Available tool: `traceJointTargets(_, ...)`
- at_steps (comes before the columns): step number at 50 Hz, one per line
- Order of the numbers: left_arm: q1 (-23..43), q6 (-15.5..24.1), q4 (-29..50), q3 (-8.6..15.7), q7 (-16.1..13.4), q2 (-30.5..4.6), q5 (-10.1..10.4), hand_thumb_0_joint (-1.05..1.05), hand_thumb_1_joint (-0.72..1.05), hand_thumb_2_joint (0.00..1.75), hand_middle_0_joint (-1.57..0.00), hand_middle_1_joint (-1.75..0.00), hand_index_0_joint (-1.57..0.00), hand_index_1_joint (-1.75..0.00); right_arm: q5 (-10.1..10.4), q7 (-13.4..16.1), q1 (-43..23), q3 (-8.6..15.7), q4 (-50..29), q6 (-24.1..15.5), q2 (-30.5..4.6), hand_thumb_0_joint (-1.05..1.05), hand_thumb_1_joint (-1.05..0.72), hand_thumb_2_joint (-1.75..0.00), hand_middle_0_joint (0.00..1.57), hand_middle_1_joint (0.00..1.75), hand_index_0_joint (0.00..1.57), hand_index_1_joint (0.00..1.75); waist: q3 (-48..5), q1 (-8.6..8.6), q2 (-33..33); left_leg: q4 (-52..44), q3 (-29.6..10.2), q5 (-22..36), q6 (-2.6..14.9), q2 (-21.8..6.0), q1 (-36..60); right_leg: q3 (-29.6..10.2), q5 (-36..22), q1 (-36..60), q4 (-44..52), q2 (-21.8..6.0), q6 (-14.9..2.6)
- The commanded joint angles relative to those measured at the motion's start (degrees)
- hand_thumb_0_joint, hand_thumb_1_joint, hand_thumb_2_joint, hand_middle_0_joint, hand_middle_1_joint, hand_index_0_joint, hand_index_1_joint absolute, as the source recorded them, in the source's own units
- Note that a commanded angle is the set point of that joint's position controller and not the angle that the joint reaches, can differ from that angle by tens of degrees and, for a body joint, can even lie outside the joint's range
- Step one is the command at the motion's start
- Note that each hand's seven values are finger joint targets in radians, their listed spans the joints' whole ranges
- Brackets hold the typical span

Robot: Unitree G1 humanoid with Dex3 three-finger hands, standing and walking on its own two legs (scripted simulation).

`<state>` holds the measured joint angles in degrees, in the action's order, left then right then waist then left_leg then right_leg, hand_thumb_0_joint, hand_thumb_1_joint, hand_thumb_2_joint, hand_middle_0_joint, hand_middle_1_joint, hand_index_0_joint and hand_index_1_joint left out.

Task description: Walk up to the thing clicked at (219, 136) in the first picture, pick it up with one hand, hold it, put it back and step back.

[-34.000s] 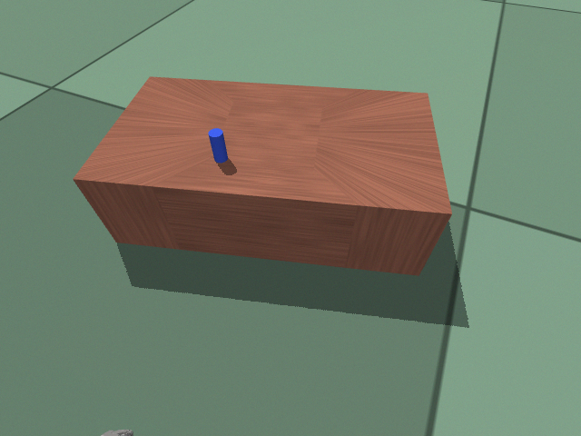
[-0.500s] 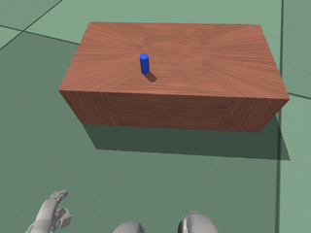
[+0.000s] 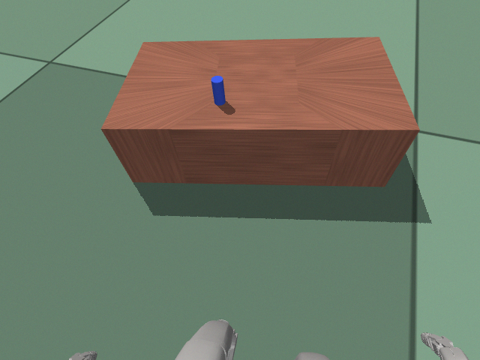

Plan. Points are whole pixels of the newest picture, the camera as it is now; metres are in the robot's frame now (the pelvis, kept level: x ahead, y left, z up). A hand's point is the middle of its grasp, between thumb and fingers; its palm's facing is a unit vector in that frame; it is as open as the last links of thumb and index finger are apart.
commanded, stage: step back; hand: left
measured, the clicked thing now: (218, 91) +1.12 +0.22 -0.31
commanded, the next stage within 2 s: stand in 1.00 s
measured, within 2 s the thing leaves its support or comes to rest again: neither
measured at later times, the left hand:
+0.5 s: hand out of the picture +0.01 +0.28 -0.14, palm faces +0.09 -0.93 -0.37, open 7.4 cm
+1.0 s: hand out of the picture +0.10 +0.30 -0.13, palm faces +0.07 -0.92 -0.38, open 7.4 cm
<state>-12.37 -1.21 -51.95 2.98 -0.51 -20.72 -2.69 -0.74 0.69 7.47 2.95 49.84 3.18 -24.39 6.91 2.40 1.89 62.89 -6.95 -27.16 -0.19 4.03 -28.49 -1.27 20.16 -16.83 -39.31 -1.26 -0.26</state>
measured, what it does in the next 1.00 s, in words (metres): steps on the spot: left foot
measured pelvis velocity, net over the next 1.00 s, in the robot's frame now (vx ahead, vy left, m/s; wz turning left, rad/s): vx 0.00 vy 0.03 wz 0.06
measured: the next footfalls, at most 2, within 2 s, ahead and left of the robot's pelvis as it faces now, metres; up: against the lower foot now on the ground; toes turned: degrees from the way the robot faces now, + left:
left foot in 0.12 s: +0.02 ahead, +0.14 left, +0.00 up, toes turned +3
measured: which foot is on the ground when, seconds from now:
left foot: up 0.00-0.10, down 0.12-1.00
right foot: down 0.00-1.00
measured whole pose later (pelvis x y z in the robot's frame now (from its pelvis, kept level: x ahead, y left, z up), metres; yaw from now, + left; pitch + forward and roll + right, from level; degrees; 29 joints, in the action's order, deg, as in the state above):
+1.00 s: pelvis +0.00 +0.03 +0.01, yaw +3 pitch -2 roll +0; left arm -3.5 1.4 -60.1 1.6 -0.4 -21.2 -0.9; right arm -0.6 -0.1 2.9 1.9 60.7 -0.8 -19.1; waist 4.1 0.9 0.3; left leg 31.5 -0.1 -18.6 0.5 0.3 -10.6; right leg 0.3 18.4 -10.2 -30.9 -1.3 1.0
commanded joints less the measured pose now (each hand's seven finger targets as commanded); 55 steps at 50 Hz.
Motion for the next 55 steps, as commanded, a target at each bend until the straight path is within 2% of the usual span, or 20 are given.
traceJointTargets(1,3.77,2.40,5.79,5.38,-1.13,-17.94,-0.45,0.00,0.90,0.90,-0.20,-0.30,-0.20,-0.30,-1.24,-0.22,-1.10,3.16,-3.12,-1.76,-9.57,0.00,-0.90,-0.90,0.20,0.30,0.20,0.30,-3.69,0.73,-10.84,-10.39,2.36,-1.61,-1.03,-3.20,-0.17,-14.27,8.19,2.61,16.15,-12.25,-10.75)
traceJointTargets(4,5.52,1.96,5.22,5.18,-0.70,-18.62,0.07,0.00,0.90,0.90,-0.20,-0.30,-0.20,-0.30,-1.45,-0.83,2.12,3.48,-0.42,-2.98,-9.10,0.00,-0.90,-0.90,0.20,0.30,0.20,0.30,-5.84,-1.29,-13.24,-29.56,5.97,-1.50,0.44,-4.59,13.16,-14.17,12.46,-2.17,15.48,-13.79,-10.17)
traceJointTargets(6,3.31,1.39,4.30,3.20,-0.27,-13.74,0.57,0.00,0.90,0.90,-0.20,-0.30,-0.20,-0.30,-1.62,-0.66,5.67,3.93,3.05,-3.93,-8.71,0.00,-0.90,-0.90,0.20,0.30,0.20,0.30,-7.31,-2.27,-5.04,-41.99,3.24,3.32,1.86,-3.26,25.29,-7.59,12.20,-7.98,6.57,-8.20,-6.02)
traceJointTargets(7,2.59,1.43,4.38,2.03,0.08,-9.87,1.37,0.00,0.90,0.90,-0.20,-0.30,-0.20,-0.30,-2.33,-0.46,5.25,4.47,2.62,-4.42,-12.24,0.00,-0.90,-0.90,0.20,0.30,0.20,0.30,-7.88,-2.26,6.07,-47.85,-18.06,-11.55,6.37,-15.19,27.20,-2.76,11.71,-16.93,-2.67,-2.43,-1.67)
traceJointTargets(8,6.58,1.62,3.06,3.44,-0.34,-14.05,1.67,0.00,0.90,0.90,-0.20,-0.30,-0.20,-0.30,-1.66,-0.70,1.92,4.67,1.68,-4.40,-17.21,0.00,-0.90,-0.90,0.20,0.30,0.20,0.30,-4.34,-3.63,7.98,-51.97,-26.61,-23.56,13.36,-23.01,11.19,0.26,14.01,-10.94,-9.68,-1.07,-0.62)
traceJointTargets(10,4.92,1.87,1.58,3.56,0.42,-14.02,1.87,0.00,0.90,0.90,-0.20,-0.30,-0.20,-0.30,-1.80,-0.60,-3.44,3.26,1.02,-5.40,-12.55,0.00,-0.90,-0.90,0.20,0.30,0.20,0.30,-0.47,-0.59,1.42,-49.50,-17.76,-14.33,11.54,-19.07,8.17,-2.98,8.13,-7.06,-11.05,-2.15,-0.94)
traceJointTargets(12,2.87,2.39,0.19,3.47,0.90,-13.19,1.87,0.00,0.90,0.90,-0.20,-0.30,-0.20,-0.30,-1.93,-0.58,-1.68,2.97,1.93,-5.68,-12.11,0.00,-0.90,-0.90,0.20,0.30,0.20,0.30,-2.25,-1.22,5.71,-46.78,-11.70,-5.72,9.35,-16.20,10.55,0.01,5.76,-4.28,-4.63,-1.65,-0.79)
traceJointTargets(16,-0.29,3.31,-2.90,3.86,0.40,-11.78,1.08,0.00,0.90,0.90,-0.20,-0.30,-0.20,-0.30,-0.90,-1.02,-1.85,2.03,2.63,-4.03,-8.83,0.00,-0.90,-0.90,0.20,0.30,0.20,0.30,-4.34,0.80,3.77,-38.69,-3.32,-2.00,4.85,-11.65,3.19,2.47,-1.16,14.34,14.80,2.16,-1.45)
traceJointTargets(18,-1.49,3.82,-3.03,4.93,-0.06,-17.65,0.32,0.00,0.90,0.90,-0.20,-0.30,-0.20,-0.30,-0.63,-0.73,-1.77,1.34,1.77,-3.90,-5.90,0.00,-0.90,-0.90,0.20,0.30,0.20,0.30,-4.09,1.60,-8.18,-24.41,1.58,-5.19,1.78,-3.07,-4.84,-21.53,18.33,13.64,24.39,-11.92,-7.43)
traceJointTargets(19,1.43,4.20,-2.30,5.15,0.13,-19.63,0.05,0.00,0.90,0.90,-0.20,-0.30,-0.20,-0.30,-0.83,-0.47,-1.47,2.21,2.70,-3.84,-8.12,0.00,-0.90,-0.90,0.20,0.30,0.20,0.30,-1.25,0.90,-8.68,-15.91,1.83,-5.81,0.99,-2.98,0.81,-28.08,27.44,2.53,28.49,-19.57,-11.95)
traceJointTargets(20,4.58,4.38,-0.90,5.03,0.11,-18.82,0.26,0.00,0.90,0.90,-0.20,-0.30,-0.20,-0.30,-0.74,-0.60,0.81,2.53,3.25,-4.07,-9.15,0.00,-0.90,-0.90,0.20,0.30,0.20,0.30,-0.04,-0.60,-6.31,-14.11,0.52,-3.49,0.66,-4.88,2.25,-26.94,24.23,0.70,27.52,-20.15,-13.21)
traceJointTargets(26,8.83,3.61,-0.79,2.87,0.58,-14.23,0.99,0.00,0.90,0.90,-0.20,-0.30,-0.20,-0.30,-1.03,-0.79,6.88,2.65,6.86,-5.68,-6.34,0.00,-0.90,-0.90,0.20,0.30,0.20,0.30,-6.61,-4.03,-8.48,-37.18,6.17,9.78,1.05,-3.37,19.89,-6.24,-6.46,-1.43,13.98,-9.92,-6.72)
traceJointTargets(27,7.77,3.38,-0.80,2.01,0.64,-12.01,1.21,0.00,0.90,0.90,-0.20,-0.30,-0.20,-0.30,-1.54,-0.46,5.96,3.05,6.80,-5.85,-7.16,0.00,-0.90,-0.90,0.20,0.30,0.20,0.30,-6.38,-4.10,-5.10,-40.71,1.79,12.81,1.57,-5.88,22.35,-3.24,-9.79,-3.87,9.45,-7.53,-4.73)
traceJointTargets(28,7.03,3.07,-0.51,1.10,0.81,-9.18,1.99,0.00,0.90,0.90,-0.20,-0.30,-0.20,-0.30,-1.74,-0.18,3.56,3.22,5.72,-6.34,-9.97,0.00,-0.90,-0.90,0.20,0.30,0.20,0.30,-6.78,-3.06,3.60,-46.09,-12.57,11.69,4.77,-15.29,21.63,0.46,-6.92,-6.51,3.10,-2.41,-1.32)
traceJointTargets(29,7.30,2.70,-1.87,1.97,0.51,-11.23,2.39,0.00,0.90,0.90,-0.20,-0.30,-0.20,-0.30,-1.08,-0.32,1.05,3.31,5.30,-6.32,-12.56,0.00,-0.90,-0.90,0.20,0.30,0.20,0.30,-5.85,-1.80,3.53,-45.80,-16.41,9.76,9.73,-20.06,16.26,2.08,5.01,-2.93,1.80,0.21,-0.69)
traceJointTargets(31,7.38,3.00,-2.60,1.80,0.41,-11.11,2.07,0.00,0.90,0.90,-0.20,-0.30,-0.20,-0.30,-1.11,-0.41,-1.40,2.78,5.19,-6.30,-11.24,0.00,-0.90,-0.90,0.20,0.30,0.20,0.30,-6.10,-1.33,3.19,-43.39,-11.63,17.44,9.82,-18.76,15.99,1.17,4.79,0.75,4.41,-0.51,-1.20)
traceJointTargets(34,3.68,4.32,-4.92,1.94,-0.15,-12.11,2.12,0.00,0.90,0.90,-0.20,-0.30,-0.20,-0.30,-0.16,-0.06,-3.84,1.93,5.31,-6.00,-8.43,0.00,-0.90,-0.90,0.20,0.30,0.20,0.30,-10.64,0.11,4.30,-34.62,-0.44,36.59,3.64,-12.12,16.06,-1.35,-18.59,11.45,13.21,-3.36,-1.92)
traceJointTargets(36,4.98,4.43,-4.71,2.54,-0.14,-14.64,1.99,0.00,0.90,0.90,-0.20,-0.30,-0.20,-0.30,0.19,0.29,-1.33,1.80,5.83,-5.69,-7.53,0.00,-0.90,-0.90,0.20,0.30,0.20,0.30,-12.21,-1.64,0.75,-32.23,2.84,32.67,1.72,-8.59,14.64,-4.87,-25.89,14.35,10.69,-6.57,-4.28)
traceJointTargets(42,8.84,3.63,-4.55,1.32,-0.49,-12.55,2.05,0.00,0.90,0.90,-0.20,-0.30,-0.20,-0.30,0.01,0.25,-3.94,2.10,7.02,-5.50,-8.12,0.00,-0.90,-0.90,0.20,0.30,0.20,0.30,-11.17,-1.97,-1.66,-35.18,0.51,33.28,3.97,-11.24,18.98,-1.81,-23.35,9.39,9.75,-4.55,-2.93)
traceJointTargets(55,11.41,3.12,-7.18,-0.07,-0.42,-11.16,2.82,0.00,0.90,0.90,-0.20,-0.30,-0.20,-0.30,0.54,0.04,-7.44,0.68,8.96,-5.26,-7.38,0.00,-0.90,-0.90,0.20,0.30,0.20,0.30,-10.85,-2.23,-2.11,-42.58,1.21,38.05,1.84,-11.36,24.17,-3.00,-27.86,14.17,17.57,-5.72,-1.05)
